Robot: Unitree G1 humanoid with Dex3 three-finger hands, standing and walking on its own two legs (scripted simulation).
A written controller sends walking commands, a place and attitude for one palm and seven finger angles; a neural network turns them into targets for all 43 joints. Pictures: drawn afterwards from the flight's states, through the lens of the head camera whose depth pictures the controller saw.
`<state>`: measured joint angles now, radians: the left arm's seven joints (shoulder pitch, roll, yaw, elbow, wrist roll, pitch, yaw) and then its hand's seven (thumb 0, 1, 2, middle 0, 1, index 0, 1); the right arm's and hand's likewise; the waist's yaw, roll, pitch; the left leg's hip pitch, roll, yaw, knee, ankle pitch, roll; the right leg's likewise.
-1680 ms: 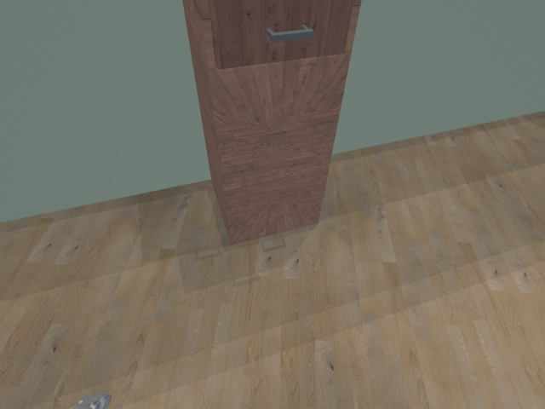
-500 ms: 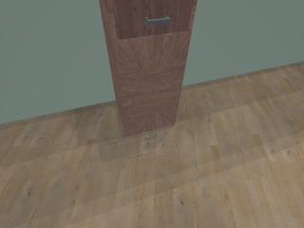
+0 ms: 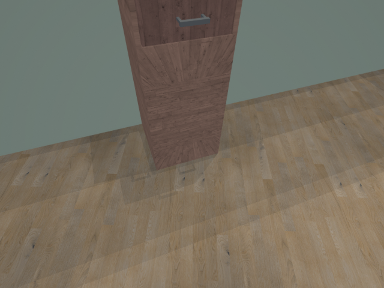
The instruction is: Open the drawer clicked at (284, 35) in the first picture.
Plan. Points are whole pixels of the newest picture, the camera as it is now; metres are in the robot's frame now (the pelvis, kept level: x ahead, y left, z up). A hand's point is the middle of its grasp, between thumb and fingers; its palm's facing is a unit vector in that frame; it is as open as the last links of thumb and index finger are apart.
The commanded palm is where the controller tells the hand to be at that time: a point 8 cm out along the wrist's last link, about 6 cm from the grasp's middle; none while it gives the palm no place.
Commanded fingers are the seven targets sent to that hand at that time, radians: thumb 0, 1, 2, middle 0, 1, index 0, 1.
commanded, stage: walk to a spot facing it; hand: left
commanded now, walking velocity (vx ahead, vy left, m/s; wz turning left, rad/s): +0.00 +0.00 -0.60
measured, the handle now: (192, 19) +0.97 +0.07 +0.14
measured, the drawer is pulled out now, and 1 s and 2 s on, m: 0.00 0.00 0.00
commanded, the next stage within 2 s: none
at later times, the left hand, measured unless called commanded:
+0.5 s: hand out of the picture +0.06 +0.15 -0.16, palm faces -0.21 -0.95 -0.25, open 7.4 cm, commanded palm none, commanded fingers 0.00 0.90 0.90 -0.20 -0.30 -0.20 -0.30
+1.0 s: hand (112, 287) +0.15 +0.20 -0.17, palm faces -0.49 -0.85 -0.20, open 7.4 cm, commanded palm none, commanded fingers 0.00 0.90 0.90 -0.20 -0.30 -0.20 -0.30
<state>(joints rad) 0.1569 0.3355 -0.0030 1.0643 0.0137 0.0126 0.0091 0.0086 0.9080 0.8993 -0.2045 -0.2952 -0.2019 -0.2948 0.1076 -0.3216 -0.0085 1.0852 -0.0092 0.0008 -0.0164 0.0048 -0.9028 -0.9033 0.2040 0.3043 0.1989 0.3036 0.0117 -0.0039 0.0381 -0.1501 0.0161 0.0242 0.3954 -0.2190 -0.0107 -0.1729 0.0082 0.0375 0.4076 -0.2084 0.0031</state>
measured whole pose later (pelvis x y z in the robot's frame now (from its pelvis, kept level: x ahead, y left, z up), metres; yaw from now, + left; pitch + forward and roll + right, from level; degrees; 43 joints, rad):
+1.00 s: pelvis -0.02 +0.04 +0.00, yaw -34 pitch -1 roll -3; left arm 0.26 0.30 0.10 0.93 0.04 0.07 -0.04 0.01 0.91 0.90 -0.20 -0.29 -0.20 -0.29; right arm 0.26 -0.17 -0.02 0.92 -0.02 0.00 -0.03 0.01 -0.90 -0.90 0.20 0.30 0.20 0.30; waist 0.02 -0.05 -0.01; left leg -0.13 0.06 0.12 0.43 -0.29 0.03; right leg -0.55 0.00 0.03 1.18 -0.29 0.08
